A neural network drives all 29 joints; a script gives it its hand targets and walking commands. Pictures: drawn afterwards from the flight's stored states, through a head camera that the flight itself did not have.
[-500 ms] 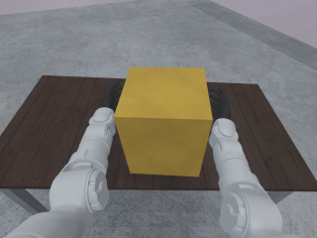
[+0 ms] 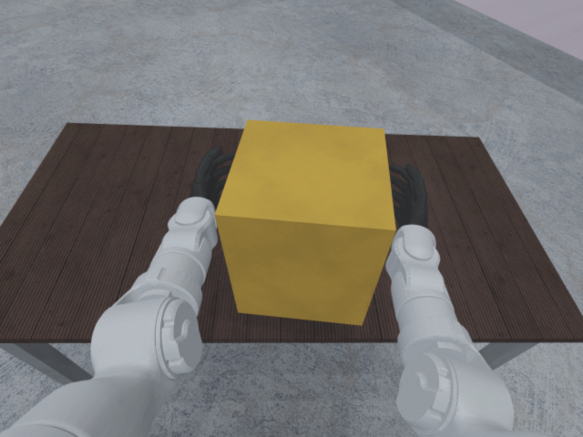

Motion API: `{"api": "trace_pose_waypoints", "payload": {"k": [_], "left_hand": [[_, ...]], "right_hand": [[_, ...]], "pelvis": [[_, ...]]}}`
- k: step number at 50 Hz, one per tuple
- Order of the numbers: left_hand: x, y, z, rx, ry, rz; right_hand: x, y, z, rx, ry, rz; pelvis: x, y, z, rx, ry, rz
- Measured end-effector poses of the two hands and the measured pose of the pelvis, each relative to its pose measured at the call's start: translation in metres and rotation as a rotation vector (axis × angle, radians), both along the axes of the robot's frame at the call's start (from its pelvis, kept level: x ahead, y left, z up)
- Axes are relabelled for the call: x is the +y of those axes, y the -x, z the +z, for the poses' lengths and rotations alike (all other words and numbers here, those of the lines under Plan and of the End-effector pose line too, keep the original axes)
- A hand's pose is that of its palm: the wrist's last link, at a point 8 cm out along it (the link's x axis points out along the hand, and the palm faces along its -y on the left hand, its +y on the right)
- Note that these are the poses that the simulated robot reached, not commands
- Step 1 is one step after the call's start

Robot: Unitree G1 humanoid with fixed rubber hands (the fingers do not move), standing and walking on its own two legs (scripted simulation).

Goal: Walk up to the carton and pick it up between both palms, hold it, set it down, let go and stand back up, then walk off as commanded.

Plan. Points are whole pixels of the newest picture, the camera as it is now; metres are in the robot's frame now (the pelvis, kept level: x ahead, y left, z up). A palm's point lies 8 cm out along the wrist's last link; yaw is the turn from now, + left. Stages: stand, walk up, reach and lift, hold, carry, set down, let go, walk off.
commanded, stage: set down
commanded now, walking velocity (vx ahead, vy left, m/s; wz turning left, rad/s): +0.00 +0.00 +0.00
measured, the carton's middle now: (306, 226) +0.41 -0.03 +0.03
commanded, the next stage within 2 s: none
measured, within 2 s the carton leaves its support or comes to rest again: neither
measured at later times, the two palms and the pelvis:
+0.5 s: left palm (213, 203) +0.45 +0.12 +0.04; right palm (400, 230) +0.39 -0.17 +0.05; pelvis +0.02 +0.01 +0.00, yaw -1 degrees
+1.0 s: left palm (222, 211) +0.45 +0.11 +0.02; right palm (404, 247) +0.37 -0.18 +0.02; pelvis +0.00 +0.00 +0.00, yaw -2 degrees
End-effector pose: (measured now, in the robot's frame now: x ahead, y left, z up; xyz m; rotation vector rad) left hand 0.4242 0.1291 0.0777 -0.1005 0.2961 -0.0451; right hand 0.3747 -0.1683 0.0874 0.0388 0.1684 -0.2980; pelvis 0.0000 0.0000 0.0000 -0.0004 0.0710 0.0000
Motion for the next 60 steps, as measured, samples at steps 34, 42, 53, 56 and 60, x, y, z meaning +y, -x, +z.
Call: {"api": "trace_pose_waypoints", "payload": {"k": [34, 42, 53, 56, 60], "left_hand": [[-0.011, -0.030, -0.053, 0.011, -0.033, -0.052], [-0.016, -0.027, -0.054, -0.005, -0.047, -0.065], [-0.017, -0.022, -0.055, -0.015, -0.038, -0.065], [-0.018, -0.023, -0.056, -0.014, -0.035, -0.065], [-0.017, -0.023, -0.056, -0.013, -0.034, -0.065]], "right_hand": [[-0.006, -0.012, -0.058, 0.038, 0.004, -0.058], [-0.010, -0.005, -0.066, 0.030, -0.005, -0.070], [-0.012, 0.000, -0.067, 0.024, 0.003, -0.072], [-0.012, 0.000, -0.067, 0.025, 0.004, -0.072], [-0.012, 0.000, -0.067, 0.025, 0.003, -0.072]], "pelvis": [[0.006, -0.016, -0.002, 0.143, 0.018, -0.033], [0.005, -0.009, -0.004, 0.162, 0.015, -0.035], [0.004, -0.004, -0.004, 0.168, 0.013, -0.036], [0.005, -0.004, -0.004, 0.169, 0.013, -0.037], [0.005, -0.004, -0.004, 0.169, 0.013, -0.037]]}}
